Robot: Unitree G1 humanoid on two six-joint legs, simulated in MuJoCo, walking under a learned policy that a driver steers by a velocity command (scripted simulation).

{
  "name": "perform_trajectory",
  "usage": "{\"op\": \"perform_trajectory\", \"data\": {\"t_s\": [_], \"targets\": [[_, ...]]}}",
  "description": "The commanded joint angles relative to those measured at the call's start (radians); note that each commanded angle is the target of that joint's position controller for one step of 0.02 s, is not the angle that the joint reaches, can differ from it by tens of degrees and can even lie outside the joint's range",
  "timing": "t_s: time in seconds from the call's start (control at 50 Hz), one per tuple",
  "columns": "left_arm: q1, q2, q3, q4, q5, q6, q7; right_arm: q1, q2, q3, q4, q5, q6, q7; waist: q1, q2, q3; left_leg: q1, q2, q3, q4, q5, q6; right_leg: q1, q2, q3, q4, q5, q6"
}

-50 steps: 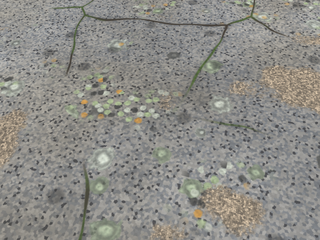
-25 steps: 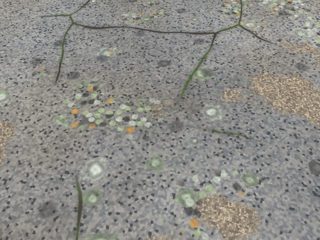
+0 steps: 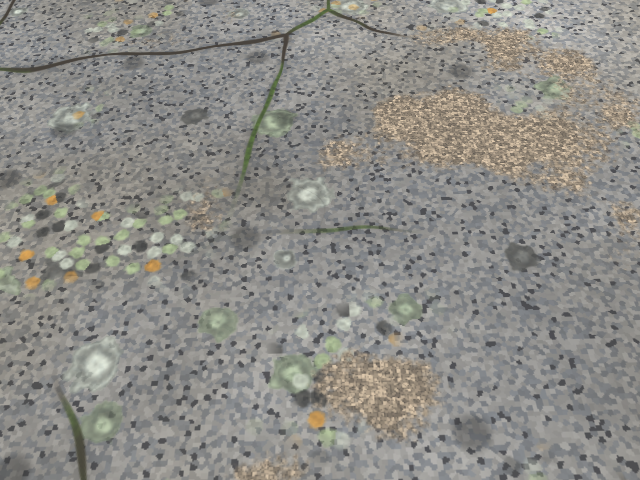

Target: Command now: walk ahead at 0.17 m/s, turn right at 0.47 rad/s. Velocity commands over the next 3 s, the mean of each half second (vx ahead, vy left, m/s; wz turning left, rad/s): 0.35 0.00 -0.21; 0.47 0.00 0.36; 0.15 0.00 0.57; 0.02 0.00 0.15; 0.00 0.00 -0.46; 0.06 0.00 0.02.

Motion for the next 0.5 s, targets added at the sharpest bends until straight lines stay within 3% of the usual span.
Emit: {"op": "perform_trajectory", "data": {"t_s": [0.02, 0.1, 0.16, 0.18, 0.2, 0.22, 0.24, 0.26, 0.28, 0.32, 0.4, 0.5], "targets": [[0.052, 0.154, 0.036, -0.041, 0.008, -0.003, -0.006, -0.004, -0.088, -0.014, -0.073, -0.005, -0.018, 0.012, 0.010, -0.147, -0.064, -0.059, -0.008, 0.018, -0.075, -0.019, -0.005, 0.132, -0.265, 0.382, -0.231, -0.430, -0.154], [0.032, 0.154, 0.036, -0.042, 0.012, -0.011, -0.015, 0.035, -0.072, -0.003, -0.079, -0.003, -0.046, 0.023, -0.008, -0.135, -0.052, 0.101, -0.027, 0.046, -0.219, -0.049, 0.034, 0.041, -0.249, 0.367, -0.229, -0.461, -0.137], [-0.046, 0.132, 0.031, -0.059, 0.002, -0.006, -0.016, 0.211, -0.053, 0.002, -0.025, 0.009, -0.061, 0.013, -0.109, -0.096, -0.015, 0.418, -0.048, 0.100, -0.532, 0.083, 0.100, -0.173, -0.176, 0.304, -0.158, -0.528, -0.074], [-0.068, 0.092, 0.021, -0.075, 0.002, -0.013, -0.012, 0.281, -0.082, -0.002, -0.004, 0.004, -0.069, 0.000, -0.135, -0.015, 0.011, 0.531, 0.019, 0.018, -0.628, 0.018, 0.118, -0.302, -0.117, 0.243, -0.024, -0.531, -0.025], [-0.040, -0.008, -0.007, -0.088, -0.007, -0.026, -0.013, 0.331, -0.135, -0.005, -0.004, -0.007, -0.080, -0.010, -0.122, 0.193, -0.037, 0.604, 0.278, -0.307, -0.767, -0.267, 0.147, -0.387, -0.004, 0.063, 0.321, -0.476, 0.022], [-0.071, 0.047, 0.003, -0.105, 0.003, -0.041, -0.018, 0.270, -0.236, -0.030, -0.013, -0.016, -0.081, -0.010, -0.088, 0.155, 0.077, 0.475, 0.402, -0.589, -0.871, -0.443, 0.225, -0.536, 0.032, 0.015, 0.437, -0.350, 0.034], [-0.089, 0.083, 0.006, -0.118, 0.019, -0.052, -0.030, 0.220, -0.216, -0.034, -0.013, -0.015, -0.084, -0.005, -0.045, 0.103, 0.134, 0.367, 0.410, -0.597, -0.887, -0.474, 0.257, -0.518, -0.047, 0.075, 0.502, -0.247, 0.029], [-0.061, 0.113, 0.013, -0.097, 0.019, -0.059, -0.045, 0.148, -0.168, -0.024, -0.030, 0.003, -0.094, 0.007, -0.003, 0.074, 0.137, 0.357, 0.334, -0.485, -0.877, -0.374, 0.230, -0.492, -0.068, 0.067, 0.529, -0.172, 0.045], [-0.035, 0.122, 0.017, -0.073, 0.023, -0.061, -0.055, 0.136, -0.147, -0.020, -0.034, 0.008, -0.104, 0.017, 0.002, 0.077, 0.107, 0.371, 0.269, -0.371, -0.868, -0.251, 0.201, -0.463, -0.070, 0.037, 0.547, -0.129, 0.063], [-0.041, 0.106, 0.013, -0.062, 0.037, -0.059, -0.069, 0.191, -0.115, -0.012, -0.012, 0.014, -0.121, 0.023, -0.012, 0.096, 0.063, 0.397, 0.210, -0.242, -0.858, -0.081, 0.192, -0.440, -0.099, -0.032, 0.593, -0.064, 0.086], [-0.191, 0.054, -0.010, -0.106, 0.032, -0.054, -0.074, 0.327, -0.098, -0.012, 0.039, 0.012, -0.132, 0.032, -0.073, 0.088, 0.085, 0.460, 0.195, -0.162, -0.853, 0.128, 0.220, -0.502, -0.161, -0.119, 0.512, -0.001, 0.115], [-0.348, 0.028, -0.032, -0.163, 0.021, -0.062, -0.078, 0.416, -0.107, -0.010, 0.073, 0.007, -0.133, 0.027, -0.125, 0.114, 0.096, 0.471, 0.196, -0.107, -0.786, 0.445, 0.219, -0.381, -0.152, -0.183, 0.273, 0.003, 0.112]]}}
Next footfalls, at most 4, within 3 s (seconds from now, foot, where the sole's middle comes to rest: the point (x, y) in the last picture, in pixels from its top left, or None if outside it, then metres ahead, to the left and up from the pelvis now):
0.20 left None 0.05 0.12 -0.78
0.62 right None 0.32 -0.12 -0.78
1.12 left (321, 422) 0.59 0.08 -0.78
1.72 right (402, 401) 0.64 -0.10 -0.78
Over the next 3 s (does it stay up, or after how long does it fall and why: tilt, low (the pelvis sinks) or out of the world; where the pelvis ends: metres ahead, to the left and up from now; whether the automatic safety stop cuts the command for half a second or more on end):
stays up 0.53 -0.07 0.01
